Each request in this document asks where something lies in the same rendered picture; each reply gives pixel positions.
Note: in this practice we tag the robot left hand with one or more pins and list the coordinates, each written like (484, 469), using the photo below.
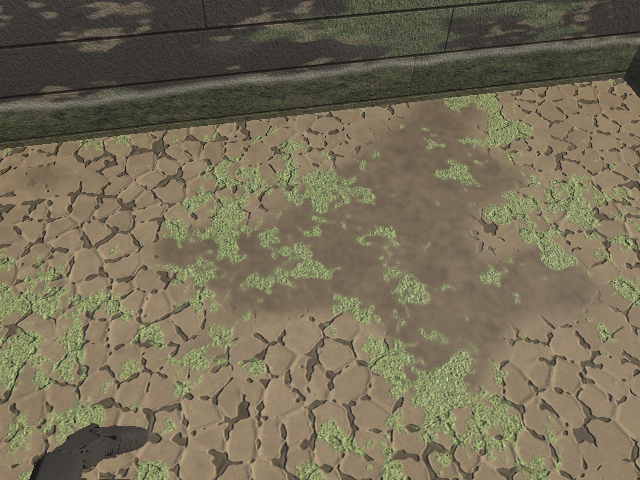
(87, 447)

